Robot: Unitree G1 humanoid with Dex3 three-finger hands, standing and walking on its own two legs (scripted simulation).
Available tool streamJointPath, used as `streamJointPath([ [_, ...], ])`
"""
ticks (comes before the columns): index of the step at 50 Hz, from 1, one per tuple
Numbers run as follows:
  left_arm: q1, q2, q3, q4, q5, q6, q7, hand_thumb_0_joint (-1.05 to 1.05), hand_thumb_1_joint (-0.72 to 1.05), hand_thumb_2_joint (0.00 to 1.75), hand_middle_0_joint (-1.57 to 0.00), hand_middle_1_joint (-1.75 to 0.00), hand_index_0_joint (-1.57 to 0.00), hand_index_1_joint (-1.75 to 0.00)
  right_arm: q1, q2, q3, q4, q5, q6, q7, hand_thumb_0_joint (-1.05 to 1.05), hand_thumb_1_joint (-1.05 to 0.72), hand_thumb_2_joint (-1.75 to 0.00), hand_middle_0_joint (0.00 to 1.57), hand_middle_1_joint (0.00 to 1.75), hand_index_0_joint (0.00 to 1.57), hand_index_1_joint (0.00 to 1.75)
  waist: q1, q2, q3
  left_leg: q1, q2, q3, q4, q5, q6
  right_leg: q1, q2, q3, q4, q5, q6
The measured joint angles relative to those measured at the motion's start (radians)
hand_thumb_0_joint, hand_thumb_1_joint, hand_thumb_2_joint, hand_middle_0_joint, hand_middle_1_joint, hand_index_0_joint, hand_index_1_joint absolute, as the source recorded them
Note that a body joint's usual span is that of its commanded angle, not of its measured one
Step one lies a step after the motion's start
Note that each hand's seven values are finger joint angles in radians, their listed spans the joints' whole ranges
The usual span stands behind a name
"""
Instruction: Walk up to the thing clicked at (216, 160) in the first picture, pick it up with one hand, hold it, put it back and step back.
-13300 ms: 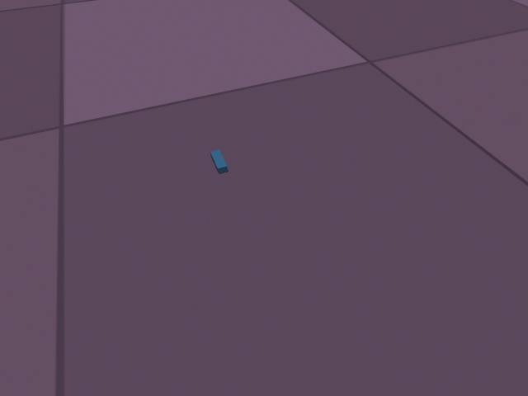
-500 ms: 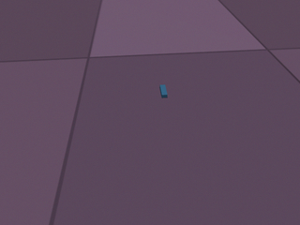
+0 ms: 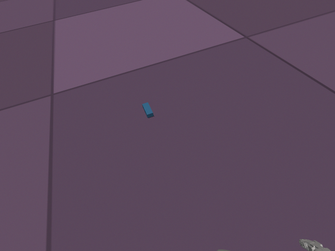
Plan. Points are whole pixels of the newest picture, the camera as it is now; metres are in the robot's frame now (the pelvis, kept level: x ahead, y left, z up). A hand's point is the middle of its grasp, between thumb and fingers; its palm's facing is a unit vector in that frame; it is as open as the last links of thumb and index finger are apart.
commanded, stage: walk up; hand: left
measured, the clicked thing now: (147, 109) +1.34 +0.29 -0.72
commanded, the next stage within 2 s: none
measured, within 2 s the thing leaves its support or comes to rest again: neither
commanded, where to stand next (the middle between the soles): +1.00 +0.57 m, yaw -68 degrees
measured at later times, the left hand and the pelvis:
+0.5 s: hand (62, 165) +0.42 +0.42 -0.12, palm faces -0.34 -0.76 -0.55, open 7.4 cm; pelvis +0.24 +0.14 +0.00, yaw -19 degrees
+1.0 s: hand (81, 111) +0.69 +0.43 -0.10, palm faces -0.49 -0.65 -0.58, open 7.4 cm; pelvis +0.46 +0.21 +0.00, yaw -34 degrees
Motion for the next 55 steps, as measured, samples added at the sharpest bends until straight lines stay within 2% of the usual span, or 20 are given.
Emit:
streamJointPath([
  [2,0.019,-0.017,-0.009,-0.011,-0.001,-0.002,0.024,0.00,0.90,0.90,-0.20,-0.30,-0.20,-0.30,-0.018,-0.010,0.004,0.001,0.009,0.012,0.011,0.01,-0.91,-0.90,0.20,0.30,0.20,0.30,0.016,0.036,0.008,-0.110,-0.038,-0.100,0.172,0.022,-0.017,0.030,0.034,0.008,-0.008,-0.021,-0.009],
  [4,0.041,-0.041,-0.027,-0.008,-0.004,0.000,0.038,0.00,0.90,0.90,-0.20,-0.30,-0.20,-0.30,-0.037,-0.010,0.015,-0.014,0.017,0.009,0.018,0.01,-0.91,-0.90,0.20,0.30,0.20,0.30,0.020,0.060,0.018,-0.204,-0.040,-0.136,0.216,0.089,-0.028,0.087,0.055,0.027,-0.074,-0.006,-0.003],
  [12,0.122,-0.083,-0.062,-0.024,-0.005,-0.028,0.046,0.00,0.90,0.90,-0.21,-0.30,-0.21,-0.30,-0.040,0.001,0.036,-0.115,0.013,0.007,0.061,0.01,-0.91,-0.89,0.20,0.30,0.20,0.30,0.031,0.043,0.016,-0.413,0.029,-0.184,0.009,0.357,-0.059,0.246,0.039,0.173,-0.261,0.006,0.044],
  [18,0.109,-0.029,-0.056,-0.045,0.012,-0.024,0.062,0.00,0.89,0.90,-0.21,-0.30,-0.21,-0.30,-0.018,-0.030,0.009,-0.136,0.021,0.013,0.061,0.01,-0.91,-0.89,0.20,0.30,0.20,0.30,0.000,0.019,0.012,-0.327,0.030,-0.152,-0.184,0.352,-0.042,0.274,-0.011,0.256,-0.201,-0.114,0.095],
  [19,0.100,-0.010,-0.052,-0.048,0.014,-0.018,0.068,0.00,0.89,0.90,-0.21,-0.30,-0.21,-0.30,-0.011,-0.031,0.002,-0.142,0.022,0.005,0.056,0.01,-0.91,-0.89,0.20,0.30,0.20,0.30,-0.009,0.001,0.016,-0.296,0.014,-0.138,-0.205,0.363,-0.042,0.248,-0.029,0.267,-0.122,-0.150,0.086],
  [20,0.074,0.012,-0.046,-0.044,0.014,-0.008,0.077,0.01,0.89,0.90,-0.21,-0.30,-0.21,-0.30,-0.008,-0.021,-0.005,-0.147,0.020,-0.007,0.044,0.01,-0.91,-0.89,0.20,0.30,0.20,0.30,-0.021,-0.032,0.034,-0.298,-0.005,-0.112,-0.159,0.351,-0.051,0.197,-0.046,0.283,0.018,-0.169,0.052],
  [21,0.042,0.028,-0.041,-0.038,0.009,0.004,0.088,0.01,0.89,0.90,-0.21,-0.30,-0.21,-0.30,-0.002,-0.009,-0.007,-0.149,0.025,-0.017,0.030,0.01,-0.91,-0.89,0.20,0.30,0.20,0.30,-0.030,-0.053,0.052,-0.301,-0.013,-0.090,-0.117,0.321,-0.054,0.132,-0.034,0.291,0.177,-0.186,0.018],
  [23,-0.020,0.049,-0.039,-0.034,-0.001,0.012,0.099,0.01,0.90,0.90,-0.20,-0.30,-0.21,-0.30,0.013,0.021,-0.001,-0.133,0.044,-0.018,0.012,0.01,-0.91,-0.89,0.20,0.30,0.20,0.30,-0.045,-0.082,0.073,-0.270,-0.017,-0.055,-0.122,0.296,-0.045,0.005,0.002,0.245,0.412,-0.147,-0.028],
  [25,-0.059,0.060,-0.038,-0.039,-0.015,0.005,0.091,0.01,0.90,0.90,-0.20,-0.30,-0.20,-0.30,0.037,0.049,0.010,-0.118,0.044,-0.009,0.003,0.01,-0.91,-0.89,0.20,0.30,0.20,0.30,-0.063,-0.107,0.076,-0.215,-0.024,-0.019,-0.190,0.302,-0.028,-0.083,0.010,0.158,0.469,-0.075,-0.038],
  [30,-0.081,0.051,-0.044,-0.055,-0.021,0.004,0.064,0.00,0.90,0.90,-0.20,-0.30,-0.20,-0.30,0.126,0.059,0.025,-0.123,0.030,-0.012,-0.004,0.01,-0.91,-0.89,0.20,0.30,0.20,0.30,-0.112,-0.108,0.050,-0.078,-0.051,0.070,-0.338,0.298,0.018,-0.159,0.015,0.005,0.275,-0.047,-0.014],
  [33,-0.085,0.029,-0.046,-0.063,-0.018,0.013,0.060,0.00,0.90,0.90,-0.20,-0.30,-0.20,-0.30,0.169,0.042,0.021,-0.131,0.023,-0.008,-0.007,0.01,-0.91,-0.89,0.20,0.30,0.20,0.30,-0.136,-0.085,0.042,-0.016,-0.071,0.118,-0.372,0.265,0.035,-0.161,0.017,-0.023,0.142,-0.018,-0.011],
  [37,-0.084,-0.005,-0.042,-0.084,-0.017,0.010,0.064,0.00,0.90,0.90,-0.20,-0.30,-0.20,-0.30,0.202,0.025,0.006,-0.132,0.011,0.016,-0.012,0.01,-0.91,-0.89,0.20,0.30,0.20,0.30,-0.145,-0.042,0.029,0.026,-0.083,0.173,-0.330,0.174,0.049,-0.105,0.025,-0.037,-0.021,0.083,-0.026],
  [38,-0.077,-0.001,-0.040,-0.100,-0.014,0.004,0.067,0.00,0.90,0.90,-0.20,-0.30,-0.20,-0.30,0.208,0.030,0.007,-0.133,0.011,0.023,-0.014,0.01,-0.91,-0.89,0.20,0.30,0.20,0.30,-0.142,-0.042,0.023,0.011,-0.081,0.180,-0.264,0.138,0.040,-0.067,0.027,-0.037,-0.085,0.118,-0.041],
  [39,-0.075,0.001,-0.032,-0.114,-0.011,-0.005,0.076,0.00,0.90,0.90,-0.20,-0.30,-0.20,-0.30,0.205,0.036,0.010,-0.131,0.011,0.029,-0.017,0.01,-0.91,-0.89,0.20,0.30,0.20,0.30,-0.127,-0.033,0.025,-0.025,-0.070,0.159,-0.159,0.109,0.015,-0.055,0.039,-0.031,-0.088,0.105,-0.055],
  [41,-0.077,-0.005,-0.029,-0.141,-0.011,-0.005,0.097,0.00,0.90,0.90,-0.20,-0.30,-0.20,-0.30,0.181,0.051,0.021,-0.128,0.007,0.046,-0.027,0.01,-0.91,-0.89,0.20,0.30,0.20,0.30,-0.105,-0.004,0.044,-0.132,-0.068,0.034,0.091,0.052,-0.044,-0.062,0.062,-0.030,-0.026,0.056,-0.053],
  [43,-0.072,-0.015,-0.036,-0.153,-0.021,-0.003,0.114,0.00,0.90,0.90,-0.20,-0.30,-0.21,-0.30,0.154,0.061,0.032,-0.132,0.008,0.058,-0.031,0.01,-0.91,-0.89,0.20,0.30,0.20,0.30,-0.078,0.011,0.049,-0.237,-0.065,-0.064,0.279,0.056,-0.074,-0.051,0.069,-0.015,-0.010,0.034,-0.047],
  [45,-0.052,-0.031,-0.043,-0.154,-0.019,-0.004,0.122,0.00,0.90,0.90,-0.20,-0.30,-0.21,-0.30,0.120,0.060,0.038,-0.146,0.012,0.059,-0.029,0.01,-0.91,-0.89,0.20,0.30,0.20,0.30,-0.061,0.026,0.051,-0.314,-0.033,-0.128,0.331,0.099,-0.074,-0.030,0.068,0.009,-0.024,0.032,-0.023],
  [48,-0.012,-0.042,-0.053,-0.145,-0.002,-0.009,0.119,0.00,0.90,0.90,-0.21,-0.30,-0.21,-0.30,0.074,0.045,0.037,-0.180,0.015,0.057,-0.014,0.01,-0.91,-0.89,0.20,0.30,0.20,0.30,-0.046,0.032,0.049,-0.387,0.022,-0.186,0.293,0.158,-0.064,-0.018,0.045,0.059,-0.018,0.016,0.012],
  [52,0.034,-0.039,-0.054,-0.133,0.021,-0.015,0.114,0.00,0.89,0.90,-0.21,-0.30,-0.21,-0.30,0.030,0.011,0.020,-0.211,0.013,0.060,0.003,0.01,-0.91,-0.89,0.21,0.30,0.20,0.30,-0.023,0.027,0.036,-0.406,0.069,-0.200,0.177,0.185,-0.052,-0.037,0.001,0.136,0.024,-0.029,0.033],
  [55,0.061,-0.019,-0.048,-0.130,0.032,-0.015,0.117,0.00,0.89,0.90,-0.21,-0.30,-0.21,-0.30,0.011,-0.021,0.001,-0.221,0.011,0.059,0.005,0.01,-0.91,-0.89,0.20,0.30,0.20,0.30,-0.004,0.017,0.023,-0.373,0.064,-0.177,0.093,0.153,-0.037,-0.067,-0.038,0.199,0.069,-0.070,0.036],
])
